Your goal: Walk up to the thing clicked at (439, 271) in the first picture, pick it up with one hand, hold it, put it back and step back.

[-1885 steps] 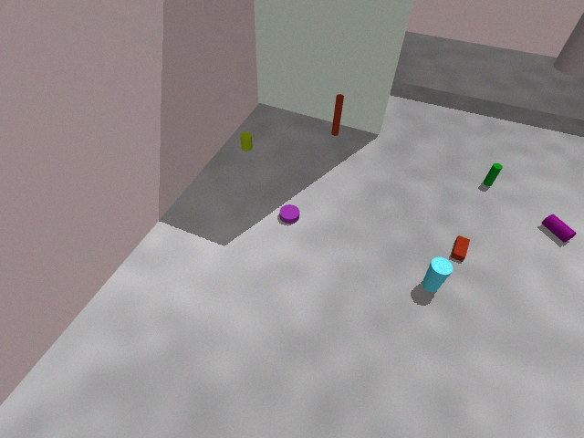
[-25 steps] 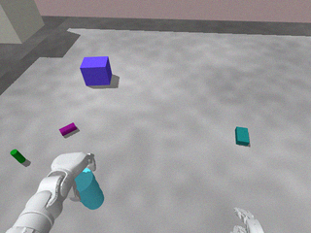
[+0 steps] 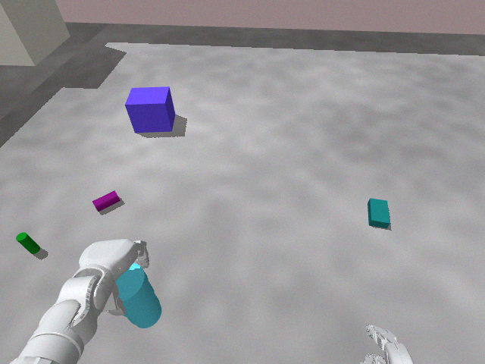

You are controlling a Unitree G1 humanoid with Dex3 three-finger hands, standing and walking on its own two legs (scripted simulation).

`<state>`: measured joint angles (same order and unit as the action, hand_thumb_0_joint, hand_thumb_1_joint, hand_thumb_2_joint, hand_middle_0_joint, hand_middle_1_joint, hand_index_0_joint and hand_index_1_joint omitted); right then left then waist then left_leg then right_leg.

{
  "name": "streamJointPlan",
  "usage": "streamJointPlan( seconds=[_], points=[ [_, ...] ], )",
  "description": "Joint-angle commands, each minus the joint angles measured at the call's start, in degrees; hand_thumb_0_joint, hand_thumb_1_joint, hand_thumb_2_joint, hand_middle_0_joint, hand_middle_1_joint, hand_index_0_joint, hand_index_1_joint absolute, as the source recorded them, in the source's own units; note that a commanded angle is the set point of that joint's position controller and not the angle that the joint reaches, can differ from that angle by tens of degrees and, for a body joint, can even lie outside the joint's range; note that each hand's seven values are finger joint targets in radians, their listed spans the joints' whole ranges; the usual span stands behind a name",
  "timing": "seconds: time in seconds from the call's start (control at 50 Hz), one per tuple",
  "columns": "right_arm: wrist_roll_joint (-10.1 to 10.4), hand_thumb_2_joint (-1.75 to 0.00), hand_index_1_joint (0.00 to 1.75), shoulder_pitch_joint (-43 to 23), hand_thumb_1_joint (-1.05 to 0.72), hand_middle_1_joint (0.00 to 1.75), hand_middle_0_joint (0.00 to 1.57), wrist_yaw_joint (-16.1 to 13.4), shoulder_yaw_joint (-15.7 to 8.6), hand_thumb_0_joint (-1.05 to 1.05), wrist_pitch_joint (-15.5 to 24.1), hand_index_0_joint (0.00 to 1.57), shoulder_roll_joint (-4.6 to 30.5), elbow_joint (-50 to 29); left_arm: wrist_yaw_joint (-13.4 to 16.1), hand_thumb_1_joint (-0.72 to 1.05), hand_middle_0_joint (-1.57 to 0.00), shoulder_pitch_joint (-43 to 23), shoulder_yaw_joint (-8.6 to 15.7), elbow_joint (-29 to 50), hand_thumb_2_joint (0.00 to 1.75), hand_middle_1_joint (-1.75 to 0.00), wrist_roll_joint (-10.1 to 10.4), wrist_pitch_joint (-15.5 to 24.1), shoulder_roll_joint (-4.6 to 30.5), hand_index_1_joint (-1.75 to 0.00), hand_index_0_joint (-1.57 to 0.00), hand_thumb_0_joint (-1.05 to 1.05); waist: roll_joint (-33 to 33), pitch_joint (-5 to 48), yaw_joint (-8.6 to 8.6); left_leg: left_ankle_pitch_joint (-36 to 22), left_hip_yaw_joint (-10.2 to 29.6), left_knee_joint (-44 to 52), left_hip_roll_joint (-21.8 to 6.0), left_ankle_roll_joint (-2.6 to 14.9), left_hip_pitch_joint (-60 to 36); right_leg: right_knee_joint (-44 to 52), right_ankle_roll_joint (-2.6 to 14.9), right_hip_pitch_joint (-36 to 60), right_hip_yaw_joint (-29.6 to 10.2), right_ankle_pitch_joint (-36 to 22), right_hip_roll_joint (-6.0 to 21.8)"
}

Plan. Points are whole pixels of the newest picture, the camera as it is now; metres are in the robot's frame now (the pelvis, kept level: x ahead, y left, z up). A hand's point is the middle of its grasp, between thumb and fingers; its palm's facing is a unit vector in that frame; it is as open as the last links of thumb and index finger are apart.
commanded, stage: crouch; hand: left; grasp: from above
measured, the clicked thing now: (136, 299) +0.29 +0.22 -0.13
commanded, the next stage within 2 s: lower in 1.88 s
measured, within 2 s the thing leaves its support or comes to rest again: neither
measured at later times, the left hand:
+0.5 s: hand (133, 297) +0.32 +0.25 -0.19, palm faces -0.45 +0.03 -0.89, open 10.7 cm
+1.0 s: hand (153, 305) +0.38 +0.28 -0.43, palm faces -0.46 -0.01 -0.89, open 10.5 cm
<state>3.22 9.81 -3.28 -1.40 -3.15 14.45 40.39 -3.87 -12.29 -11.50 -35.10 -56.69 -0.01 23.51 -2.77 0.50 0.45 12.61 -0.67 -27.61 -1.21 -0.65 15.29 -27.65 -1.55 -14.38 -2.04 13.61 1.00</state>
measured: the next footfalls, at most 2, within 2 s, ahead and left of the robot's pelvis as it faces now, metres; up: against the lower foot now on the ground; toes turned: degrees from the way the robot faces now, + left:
none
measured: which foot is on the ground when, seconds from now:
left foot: down 0.00-1.00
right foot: down 0.00-1.00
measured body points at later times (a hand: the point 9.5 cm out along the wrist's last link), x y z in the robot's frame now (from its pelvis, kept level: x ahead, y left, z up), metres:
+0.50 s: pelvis -0.03 +0.00 -0.08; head +0.08 +0.02 +0.35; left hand +0.34 +0.25 -0.14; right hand +0.05 -0.29 -0.20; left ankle +0.02 +0.13 -0.74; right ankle +0.01 -0.14 -0.74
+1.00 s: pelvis -0.06 +0.02 -0.28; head +0.16 +0.05 +0.12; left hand +0.40 +0.28 -0.38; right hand -0.02 -0.26 -0.40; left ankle +0.02 +0.13 -0.74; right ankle +0.01 -0.14 -0.74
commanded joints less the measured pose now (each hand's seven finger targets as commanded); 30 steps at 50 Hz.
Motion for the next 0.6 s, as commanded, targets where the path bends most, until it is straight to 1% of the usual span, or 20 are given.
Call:
streamJointPlan(
  seconds=[0.0, 0.04, 0.06, 0.08, 0.12, 0.16, 0.2, 0.22, 0.26, 0.28, 0.3, 0.36, 0.38, 0.4, 0.42, 0.46, 0.5, 0.52, 0.56, 0.58],
  points=[
    [-0.06, -0.90, 0.30, -4.38, -0.89, 0.30, 0.20, -0.63, -2.39, 0.00, 2.24, 0.20, 7.10, -7.64, 3.31, 0.48, -0.79, -20.20, 7.42, 10.67, 1.04, -1.04, -0.36, 1.31, 12.45, -1.00, -0.82, 0.00, 1.86, 12.71, -0.71, -10.22, -0.71, 2.49, 1.94, 1.32, -7.67, 3.86, 1.72, 0.12, 1.94, -8.93, -2.30],
    [-0.20, -0.90, 0.30, -4.26, -0.89, 0.30, 0.20, -0.47, -2.55, 0.00, 1.96, 0.20, 7.17, -7.54, 4.23, 0.50, -0.81, -20.08, 7.73, 9.21, 1.06, -1.04, -0.91, 2.32, 12.66, -1.01, -0.84, 0.00, 2.03, 11.72, -0.79, -8.69, -0.53, 2.45, 2.06, 1.22, -6.58, 3.69, 1.85, -0.95, 1.95, -7.36, -2.21],
    [-0.31, -0.90, 0.30, -3.38, -0.89, 0.30, 0.20, -0.39, -2.70, 0.00, 1.74, 0.20, 7.40, -7.25, 4.87, 0.49, -0.80, -20.26, 7.99, 7.71, 1.08, -1.06, -1.30, 2.95, 12.74, -1.03, -0.83, 0.00, 2.16, 11.68, -1.34, -8.02, -0.69, 2.04, 2.09, 1.28, -6.23, 3.52, 1.80, -1.46, 1.70, -6.83, -2.11],
    [-0.37, -0.90, 0.30, -3.54, -0.89, 0.30, 0.20, -0.30, -2.65, 0.00, 1.55, 0.20, 7.29, -7.18, 5.61, 0.49, -0.80, -19.92, 7.49, 5.96, 1.10, -1.07, -1.43, 3.52, 11.92, -1.04, -0.83, 0.00, 2.39, 10.83, -1.45, -7.71, -0.42, 1.80, 2.03, 1.08, -5.79, 3.08, 1.91, -2.50, 1.89, -6.23, -2.14],
    [-0.73, -0.90, 0.30, -2.44, -0.89, 0.30, 0.20, -0.13, -2.99, 0.00, 1.22, 0.20, 7.40, -6.62, 7.80, 0.47, -0.79, -20.67, 8.38, 3.17, 1.13, -1.09, -2.48, 4.53, 12.25, -1.06, -0.82, 0.00, 2.53, 11.41, -1.60, -7.23, -0.43, 0.29, 2.26, 1.08, -3.96, 1.91, 1.87, -3.94, 1.73, -6.02, -1.88],
    [-1.32, -0.90, 0.30, -1.60, -0.89, 0.30, 0.20, 0.20, -3.15, 0.00, 1.09, 0.20, 7.46, -5.66, 10.67, 0.47, -0.77, -23.44, 7.73, -0.09, 1.13, -1.12, -3.51, 5.34, 11.75, -1.08, -0.81, 0.00, 2.28, 11.78, -2.72, -5.49, -0.52, -2.00, 2.31, 0.90, -2.16, 0.17, 1.85, -6.82, 1.79, -4.63, -1.70],
    [-1.78, -0.89, 0.30, -0.24, -0.89, 0.30, 0.20, 0.57, -3.53, 0.00, 1.09, 0.20, 7.93, -4.51, 13.53, 0.47, -0.76, -26.72, 7.98, -3.30, 1.15, -1.16, -4.75, 5.99, 12.38, -1.12, -0.80, 0.00, 2.33, 13.58, -3.64, -5.21, -0.41, -5.71, 2.23, 0.72, 0.68, -3.00, 1.78, -10.55, 1.79, -4.68, -1.70],
    [-2.12, -0.90, 0.30, 0.80, -0.89, 0.30, 0.20, 0.85, -3.80, 0.00, 1.14, 0.20, 8.18, -3.66, 15.00, 0.47, -0.76, -28.54, 8.76, -3.86, 1.14, -1.17, -5.59, 6.49, 13.40, -1.13, -0.80, 0.00, 1.31, 15.32, -3.56, -5.06, -0.59, -8.15, 2.22, 0.62, 2.44, -4.93, 1.82, -12.25, 1.58, -4.82, -1.67],
    [-2.66, -0.89, 0.30, 2.78, -0.89, 0.30, 0.20, 1.51, -4.39, 0.00, 1.46, 0.20, 8.56, -2.59, 18.13, 0.47, -0.76, -30.97, 8.46, -7.48, 1.16, -1.19, -7.27, 6.85, 12.70, -1.15, -0.80, 0.00, 1.07, 18.55, -4.38, -5.05, -0.44, -13.60, 2.04, 0.39, 6.75, -10.11, 1.85, -16.42, 1.70, -5.10, -1.66],
    [-2.97, -0.89, 0.30, 3.59, -0.89, 0.30, 0.20, 1.80, -4.74, 0.00, 1.61, 0.20, 8.57, -2.36, 19.74, 0.47, -0.76, -33.40, 8.81, -7.20, 1.17, -1.21, -8.10, 7.22, 13.09, -1.16, -0.80, 0.00, -0.72, 20.92, -4.20, -4.95, -0.43, -16.27, 1.81, 0.15, 8.63, -12.87, 2.14, -18.91, 1.79, -4.85, -1.75],
    [-3.23, -0.89, 0.30, 4.62, -0.89, 0.30, 0.20, 2.09, -4.91, 0.00, 1.68, 0.20, 8.75, -2.29, 21.12, 0.46, -0.75, -33.08, 8.47, -11.32, 1.18, -1.21, -8.88, 7.05, 12.04, -1.16, -0.80, 0.00, -0.13, 21.16, -4.99, -4.10, -0.48, -18.89, 1.79, 0.15, 11.53, -15.04, 2.16, -21.56, 1.87, -4.29, -1.80],
    [-3.95, -0.89, 0.30, 6.98, -0.89, 0.30, 0.20, 2.66, -5.53, 0.00, 1.98, 0.20, 9.51, -1.84, 24.65, 0.41, -0.70, -37.20, 9.57, -15.61, 1.10, -1.18, -10.98, 6.99, 13.60, -1.13, -0.76, 0.00, -0.89, 24.76, -5.44, -1.93, -0.37, -26.07, 1.65, 0.48, 19.76, -21.74, 2.35, -28.71, 2.01, -2.41, -1.84],
    [-4.08, -0.89, 0.30, 7.46, -0.89, 0.30, 0.20, 2.69, -5.61, 0.00, 2.16, 0.20, 9.80, -1.98, 25.70, 0.35, -0.65, -38.07, 10.51, -16.95, 1.11, -1.20, -11.27, 6.69, 14.78, -1.15, -0.71, 0.00, -1.13, 25.71, -5.49, -0.06, -0.34, -27.88, 1.59, 0.61, 22.23, -23.57, 2.45, -30.94, 2.22, -0.72, -2.00],
    [-4.29, -0.89, 0.30, 7.84, -0.90, 0.30, 0.20, 2.76, -5.54, 0.00, 2.46, 0.20, 9.72, -1.84, 26.53, 0.37, -0.64, -39.75, 10.05, -17.70, 1.04, -1.22, -11.21, 6.52, 14.06, -1.15, -0.71, 0.00, -1.82, 26.60, -6.07, 1.30, -0.11, -29.52, 1.47, 0.61, 24.19, -25.76, 2.58, -33.41, 2.42, 0.63, -2.14],
    [-4.48, -0.89, 0.30, 8.44, -0.89, 0.30, 0.20, 2.68, -5.59, 0.00, 2.75, 0.20, 9.77, -1.78, 27.19, 0.36, -0.64, -40.96, 9.91, -19.27, 1.07, -1.19, -11.25, 6.27, 13.82, -1.13, -0.71, 0.00, -2.85, 27.56, -6.41, 2.31, 0.08, -31.15, 1.53, 0.59, 26.31, -27.69, 2.78, -35.81, 2.62, 1.55, -2.24],
    [-4.76, -0.89, 0.30, 9.48, -0.89, 0.30, 0.20, 2.36, -5.79, 0.00, 3.27, 0.20, 10.13, -1.46, 28.24, 0.36, -0.63, -42.96, 10.71, -20.94, 1.04, -1.22, -10.85, 5.78, 15.24, -1.14, -0.70, 0.00, -3.34, 30.76, -6.64, 4.16, 0.50, -34.67, 1.35, 0.69, 29.78, -31.57, 3.08, -39.96, 3.18, 3.65, -2.49],
    [-5.15, -0.89, 0.30, 9.91, -0.89, 0.30, 0.20, 2.05, -5.96, 0.00, 3.94, 0.20, 10.37, -1.14, 28.45, 0.39, -0.66, -45.09, 10.78, -21.19, 1.05, -1.20, -9.99, 5.37, 15.37, -1.13, -0.72, 0.00, -6.36, 34.81, -6.66, 4.04, 1.24, -38.24, 0.90, 0.72, 31.64, -36.12, 3.55, -45.15, 3.78, 4.24, -2.72],
    [-5.23, -0.89, 0.30, 10.33, -0.89, 0.30, 0.20, 1.81, -6.08, 0.00, 4.13, 0.20, 10.69, -1.17, 28.60, 0.38, -0.66, -46.03, 11.75, -21.20, 1.06, -1.19, -10.04, 5.19, 17.24, -1.13, -0.72, 0.00, -6.74, 36.67, -6.59, 4.50, 1.85, -39.70, 0.71, 0.72, 32.68, -38.35, 3.76, -46.91, 4.06, 4.60, -2.85],
    [-5.51, -0.89, 0.30, 10.58, -0.89, 0.30, 0.20, 1.68, -5.94, 0.00, 4.41, 0.20, 10.82, -1.10, 28.24, 0.39, -0.66, -42.78, 11.84, -25.42, 1.02, -1.17, -10.06, 4.57, 16.93, -1.10, -0.73, 0.00, -5.09, 37.22, -7.08, 5.10, 2.10, -43.60, 0.78, 1.11, 37.95, -42.03, 3.75, -50.00, 4.40, 5.16, -2.84],
    [-5.69, -0.89, 0.30, 10.75, -0.89, 0.30, 0.20, 1.61, -5.97, 0.00, 4.60, 0.20, 10.85, -0.79, 28.10, 0.36, -0.65, -44.79, 12.43, -24.36, 1.02, -1.15, -10.14, 4.57, 18.10, -1.09, -0.71, 0.00, -6.08, 38.41, -7.10, 5.17, 2.15, -45.33, 0.71, 1.16, 40.13, -43.89, 3.84, -51.86, 4.27, 5.24, -2.85]
  ],
)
